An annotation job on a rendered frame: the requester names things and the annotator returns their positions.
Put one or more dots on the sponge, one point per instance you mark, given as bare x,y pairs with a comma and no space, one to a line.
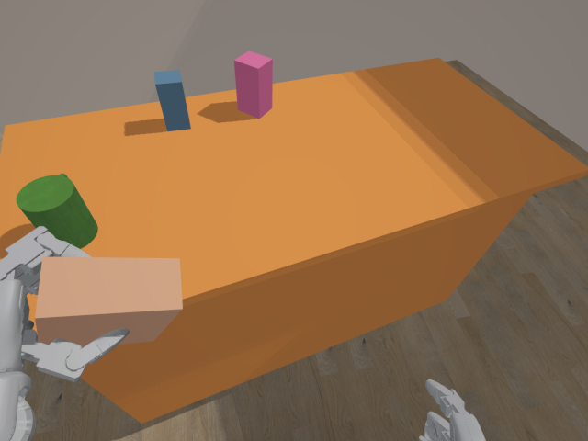
83,298

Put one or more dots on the table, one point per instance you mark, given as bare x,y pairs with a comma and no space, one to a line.
358,199

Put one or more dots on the left robot forearm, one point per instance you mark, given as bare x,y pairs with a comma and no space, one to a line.
17,419

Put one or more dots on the right robot hand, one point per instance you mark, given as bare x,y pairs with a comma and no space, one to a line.
462,426

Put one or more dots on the left robot hand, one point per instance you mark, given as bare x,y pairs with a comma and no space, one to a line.
19,276

